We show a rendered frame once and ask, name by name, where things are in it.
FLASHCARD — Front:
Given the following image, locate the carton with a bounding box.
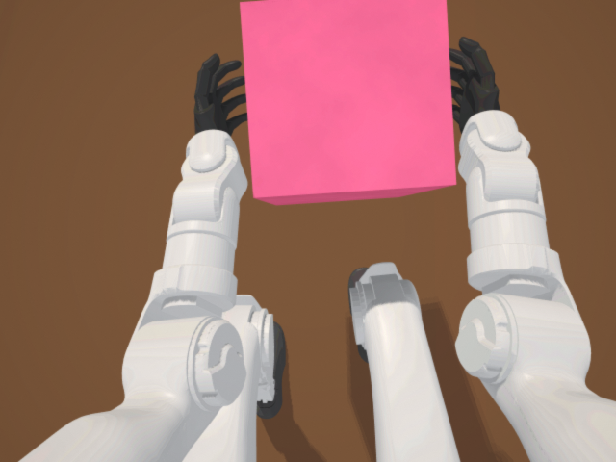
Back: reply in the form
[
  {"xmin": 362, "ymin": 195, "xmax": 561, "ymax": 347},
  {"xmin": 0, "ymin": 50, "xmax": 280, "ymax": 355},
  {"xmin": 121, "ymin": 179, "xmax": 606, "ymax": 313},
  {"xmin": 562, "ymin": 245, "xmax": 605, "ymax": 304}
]
[{"xmin": 240, "ymin": 0, "xmax": 456, "ymax": 205}]

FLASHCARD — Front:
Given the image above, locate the robot right hand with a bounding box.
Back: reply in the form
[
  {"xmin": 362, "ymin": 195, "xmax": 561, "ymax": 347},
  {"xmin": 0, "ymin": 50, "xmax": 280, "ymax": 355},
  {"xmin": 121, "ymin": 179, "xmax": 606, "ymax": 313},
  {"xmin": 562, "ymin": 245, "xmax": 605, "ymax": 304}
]
[{"xmin": 449, "ymin": 37, "xmax": 501, "ymax": 134}]

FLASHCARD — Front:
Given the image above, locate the left robot forearm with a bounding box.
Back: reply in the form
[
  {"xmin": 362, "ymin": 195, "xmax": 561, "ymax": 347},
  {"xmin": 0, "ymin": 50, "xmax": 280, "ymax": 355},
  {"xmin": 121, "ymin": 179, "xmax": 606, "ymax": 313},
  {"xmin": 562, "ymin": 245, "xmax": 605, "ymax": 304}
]
[{"xmin": 122, "ymin": 130, "xmax": 247, "ymax": 389}]

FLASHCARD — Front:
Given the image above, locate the right robot foot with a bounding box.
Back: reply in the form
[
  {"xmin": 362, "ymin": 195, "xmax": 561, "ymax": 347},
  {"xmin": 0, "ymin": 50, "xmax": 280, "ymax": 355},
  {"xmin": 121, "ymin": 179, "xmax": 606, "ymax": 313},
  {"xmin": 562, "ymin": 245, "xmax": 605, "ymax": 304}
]
[{"xmin": 348, "ymin": 268, "xmax": 369, "ymax": 363}]

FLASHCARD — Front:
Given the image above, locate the robot right upper arm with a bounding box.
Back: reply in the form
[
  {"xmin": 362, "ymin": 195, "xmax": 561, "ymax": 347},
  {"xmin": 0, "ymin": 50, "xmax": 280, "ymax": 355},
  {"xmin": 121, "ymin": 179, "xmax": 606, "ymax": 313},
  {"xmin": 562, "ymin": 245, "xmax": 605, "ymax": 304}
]
[{"xmin": 455, "ymin": 293, "xmax": 616, "ymax": 462}]

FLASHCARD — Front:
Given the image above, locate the robot left upper arm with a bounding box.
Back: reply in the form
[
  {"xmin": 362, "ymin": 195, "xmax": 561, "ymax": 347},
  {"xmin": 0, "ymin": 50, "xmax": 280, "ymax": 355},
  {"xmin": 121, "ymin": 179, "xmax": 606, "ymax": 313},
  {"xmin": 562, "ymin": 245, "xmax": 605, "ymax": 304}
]
[{"xmin": 18, "ymin": 316, "xmax": 246, "ymax": 462}]

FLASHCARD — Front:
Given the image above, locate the robot left shin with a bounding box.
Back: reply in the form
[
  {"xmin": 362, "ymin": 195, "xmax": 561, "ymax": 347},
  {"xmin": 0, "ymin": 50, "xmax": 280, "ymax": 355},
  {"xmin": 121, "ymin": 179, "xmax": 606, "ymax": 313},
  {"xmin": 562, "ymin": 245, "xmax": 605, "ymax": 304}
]
[{"xmin": 222, "ymin": 295, "xmax": 275, "ymax": 401}]

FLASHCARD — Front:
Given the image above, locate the robot left hand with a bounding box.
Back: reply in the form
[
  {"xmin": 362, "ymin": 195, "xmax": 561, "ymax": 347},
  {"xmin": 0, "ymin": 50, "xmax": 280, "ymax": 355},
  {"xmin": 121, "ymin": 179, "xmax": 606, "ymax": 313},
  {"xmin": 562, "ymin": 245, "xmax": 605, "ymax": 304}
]
[{"xmin": 194, "ymin": 53, "xmax": 247, "ymax": 137}]

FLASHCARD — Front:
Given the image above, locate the right robot forearm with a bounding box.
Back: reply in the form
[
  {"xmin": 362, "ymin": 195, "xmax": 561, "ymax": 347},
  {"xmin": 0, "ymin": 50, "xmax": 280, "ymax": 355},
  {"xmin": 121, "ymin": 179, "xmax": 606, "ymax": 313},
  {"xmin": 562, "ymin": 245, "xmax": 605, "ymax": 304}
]
[{"xmin": 458, "ymin": 110, "xmax": 591, "ymax": 370}]

